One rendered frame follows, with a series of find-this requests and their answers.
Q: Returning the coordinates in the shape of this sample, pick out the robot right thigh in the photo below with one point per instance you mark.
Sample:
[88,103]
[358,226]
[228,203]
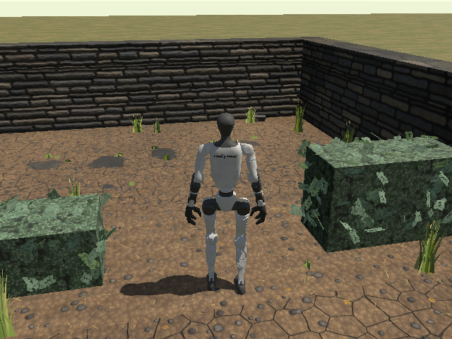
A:
[241,215]

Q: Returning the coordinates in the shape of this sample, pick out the robot left upper arm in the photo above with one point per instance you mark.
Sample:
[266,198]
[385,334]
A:
[203,150]

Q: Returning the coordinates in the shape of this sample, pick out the robot right upper arm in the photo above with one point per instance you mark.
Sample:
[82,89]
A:
[248,150]

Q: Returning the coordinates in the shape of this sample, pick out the robot left forearm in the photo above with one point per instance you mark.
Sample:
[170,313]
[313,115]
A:
[193,193]

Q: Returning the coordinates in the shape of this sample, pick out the robot right hand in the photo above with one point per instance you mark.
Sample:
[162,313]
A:
[261,215]

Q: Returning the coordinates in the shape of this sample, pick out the robot right forearm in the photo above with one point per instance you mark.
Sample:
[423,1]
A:
[258,193]

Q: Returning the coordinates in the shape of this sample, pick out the humanoid robot head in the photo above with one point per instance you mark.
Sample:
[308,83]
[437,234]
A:
[225,122]

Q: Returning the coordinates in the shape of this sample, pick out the robot left hand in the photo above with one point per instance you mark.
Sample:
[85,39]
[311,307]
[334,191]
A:
[188,214]

